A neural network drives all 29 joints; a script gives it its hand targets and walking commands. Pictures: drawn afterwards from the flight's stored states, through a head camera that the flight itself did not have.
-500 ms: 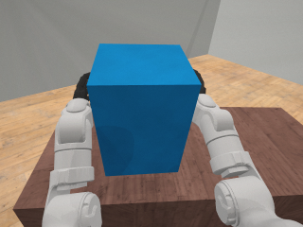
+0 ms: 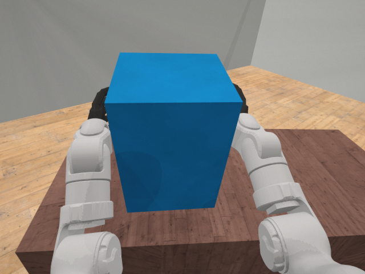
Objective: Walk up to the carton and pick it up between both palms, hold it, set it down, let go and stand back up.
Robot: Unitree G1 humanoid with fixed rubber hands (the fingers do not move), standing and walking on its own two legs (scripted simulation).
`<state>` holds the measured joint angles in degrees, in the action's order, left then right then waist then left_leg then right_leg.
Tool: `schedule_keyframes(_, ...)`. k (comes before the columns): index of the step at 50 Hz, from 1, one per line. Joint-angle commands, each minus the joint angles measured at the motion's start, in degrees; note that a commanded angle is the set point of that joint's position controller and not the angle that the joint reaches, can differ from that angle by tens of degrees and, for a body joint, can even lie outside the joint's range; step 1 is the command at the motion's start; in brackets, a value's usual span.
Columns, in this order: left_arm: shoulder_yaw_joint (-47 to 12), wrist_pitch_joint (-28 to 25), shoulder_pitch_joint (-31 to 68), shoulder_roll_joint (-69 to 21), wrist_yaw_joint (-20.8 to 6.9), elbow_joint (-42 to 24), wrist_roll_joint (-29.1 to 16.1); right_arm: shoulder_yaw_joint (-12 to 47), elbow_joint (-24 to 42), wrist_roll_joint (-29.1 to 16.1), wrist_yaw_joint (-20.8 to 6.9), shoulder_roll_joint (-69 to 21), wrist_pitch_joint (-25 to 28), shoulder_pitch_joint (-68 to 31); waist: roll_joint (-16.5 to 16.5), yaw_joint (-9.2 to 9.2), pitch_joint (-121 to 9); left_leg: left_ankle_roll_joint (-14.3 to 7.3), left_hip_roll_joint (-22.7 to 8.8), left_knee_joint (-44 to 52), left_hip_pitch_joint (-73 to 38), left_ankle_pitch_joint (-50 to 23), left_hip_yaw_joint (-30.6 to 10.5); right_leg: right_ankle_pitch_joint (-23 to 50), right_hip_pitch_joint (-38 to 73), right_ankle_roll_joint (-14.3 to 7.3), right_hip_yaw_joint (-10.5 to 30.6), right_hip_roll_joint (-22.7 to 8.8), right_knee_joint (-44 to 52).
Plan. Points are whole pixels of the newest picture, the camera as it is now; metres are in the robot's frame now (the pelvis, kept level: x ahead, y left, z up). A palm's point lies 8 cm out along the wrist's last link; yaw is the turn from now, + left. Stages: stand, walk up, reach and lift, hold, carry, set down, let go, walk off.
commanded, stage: hold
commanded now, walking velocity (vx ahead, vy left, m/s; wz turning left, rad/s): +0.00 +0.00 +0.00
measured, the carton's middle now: (170, 135) +0.34 +0.01 +0.21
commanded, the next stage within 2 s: none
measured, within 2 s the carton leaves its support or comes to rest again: neither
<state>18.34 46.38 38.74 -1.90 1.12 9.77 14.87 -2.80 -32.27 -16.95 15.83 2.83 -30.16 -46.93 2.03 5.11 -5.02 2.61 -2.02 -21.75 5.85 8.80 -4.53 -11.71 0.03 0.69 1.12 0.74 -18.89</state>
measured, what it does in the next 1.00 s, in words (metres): stands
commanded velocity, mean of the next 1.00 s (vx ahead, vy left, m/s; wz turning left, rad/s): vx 0.00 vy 0.00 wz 0.00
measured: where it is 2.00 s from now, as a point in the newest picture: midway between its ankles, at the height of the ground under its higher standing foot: outside the picture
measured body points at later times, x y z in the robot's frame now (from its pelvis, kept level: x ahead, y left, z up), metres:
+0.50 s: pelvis +0.00 +0.00 +0.00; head -0.09 +0.03 +0.44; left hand +0.37 +0.15 +0.23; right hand +0.37 -0.14 +0.25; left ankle +0.04 +0.14 -0.75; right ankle -0.01 -0.13 -0.75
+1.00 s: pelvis +0.00 +0.00 +0.00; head -0.09 +0.03 +0.44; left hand +0.37 +0.15 +0.23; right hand +0.37 -0.14 +0.25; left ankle +0.04 +0.14 -0.75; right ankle -0.01 -0.13 -0.75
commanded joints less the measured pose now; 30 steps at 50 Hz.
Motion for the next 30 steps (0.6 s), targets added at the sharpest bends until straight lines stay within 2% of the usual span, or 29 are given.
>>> schedule_keyframes(1,-30.5,-4.9,50.0,-32.9,-7.2,-8.9,-9.1,22.0,17.0,-7.2,-6.0,-38.5,1.6,-47.3,-4.8,0.44,-18.8,-0.9,4.4,2.3,-10.9,-10.0,4.4,11.2,-2.9,3.1,-2.7,3.6,4.0)
schedule_keyframes(30,-30.6,-4.8,50.3,-33.0,-7.2,-8.8,-9.2,21.8,16.8,-7.3,-6.1,-38.3,1.5,-47.4,-5.1,0.49,-18.7,-0.8,4.3,2.4,-10.8,-10.0,4.3,10.5,-3.0,2.9,-2.7,3.7,4.1)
